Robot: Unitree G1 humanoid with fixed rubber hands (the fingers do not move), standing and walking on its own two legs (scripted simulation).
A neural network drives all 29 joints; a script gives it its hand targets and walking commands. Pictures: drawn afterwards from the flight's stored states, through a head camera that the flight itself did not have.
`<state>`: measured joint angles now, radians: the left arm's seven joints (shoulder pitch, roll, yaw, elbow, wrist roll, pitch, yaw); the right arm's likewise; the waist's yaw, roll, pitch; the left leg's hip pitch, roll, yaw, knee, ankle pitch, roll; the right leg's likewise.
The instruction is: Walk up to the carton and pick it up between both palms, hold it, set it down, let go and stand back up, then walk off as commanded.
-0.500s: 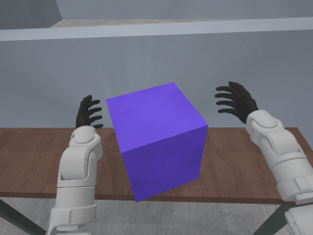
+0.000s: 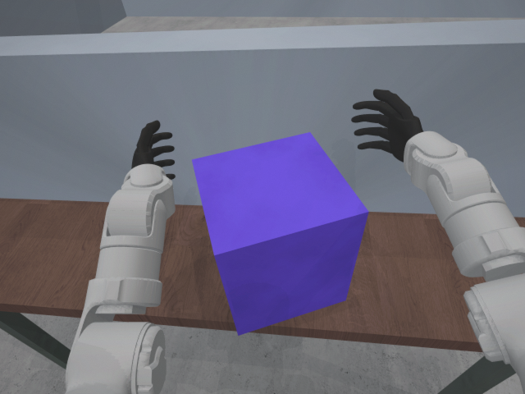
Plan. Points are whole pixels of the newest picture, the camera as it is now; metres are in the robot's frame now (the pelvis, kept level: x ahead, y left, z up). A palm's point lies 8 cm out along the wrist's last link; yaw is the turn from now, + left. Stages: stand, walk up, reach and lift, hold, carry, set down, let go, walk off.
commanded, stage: reach and lift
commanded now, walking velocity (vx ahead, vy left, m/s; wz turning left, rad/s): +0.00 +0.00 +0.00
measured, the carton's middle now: (273, 234) +0.39 +0.06 +0.02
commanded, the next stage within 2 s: none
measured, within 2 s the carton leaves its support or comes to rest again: neither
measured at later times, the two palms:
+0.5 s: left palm (171, 231) +0.33 +0.21 +0.09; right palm (395, 185) +0.44 -0.14 +0.11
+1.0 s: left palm (190, 224) +0.37 +0.20 +0.06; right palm (372, 194) +0.46 -0.11 +0.07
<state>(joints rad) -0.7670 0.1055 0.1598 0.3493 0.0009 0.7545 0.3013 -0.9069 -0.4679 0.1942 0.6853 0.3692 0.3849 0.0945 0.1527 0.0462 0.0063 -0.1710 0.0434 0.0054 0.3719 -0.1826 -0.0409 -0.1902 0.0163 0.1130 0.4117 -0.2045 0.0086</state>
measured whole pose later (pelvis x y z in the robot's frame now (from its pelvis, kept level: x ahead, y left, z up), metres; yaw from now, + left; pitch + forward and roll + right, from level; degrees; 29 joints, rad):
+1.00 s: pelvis +0.02 +0.01 +0.00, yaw +0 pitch +11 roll +0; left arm -0.55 -0.07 0.17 0.63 0.00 0.11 0.28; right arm -0.81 -0.32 0.22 1.03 0.37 -0.09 0.04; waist 0.16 0.07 -0.11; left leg -0.41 0.05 0.01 0.40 -0.19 -0.04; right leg -0.40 0.02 0.11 0.39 -0.18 0.01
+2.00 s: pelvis +0.01 +0.00 +0.00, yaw +0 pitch +11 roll +0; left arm -0.54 -0.09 0.20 0.63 0.00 0.10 0.28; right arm -0.82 -0.25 0.22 1.03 0.37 -0.04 -0.08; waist 0.16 0.05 -0.11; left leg -0.41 0.07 0.01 0.41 -0.18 -0.05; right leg -0.40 0.04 0.11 0.39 -0.17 0.01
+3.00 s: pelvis +0.00 +0.00 +0.00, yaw +0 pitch +5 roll -1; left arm -0.47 -0.06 0.22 0.57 0.00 0.20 0.23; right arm -0.82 -0.16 0.14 1.03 0.35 0.09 -0.12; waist 0.16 0.06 -0.17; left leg -0.32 0.07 0.01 0.41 -0.18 -0.05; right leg -0.31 0.04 0.11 0.38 -0.16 0.01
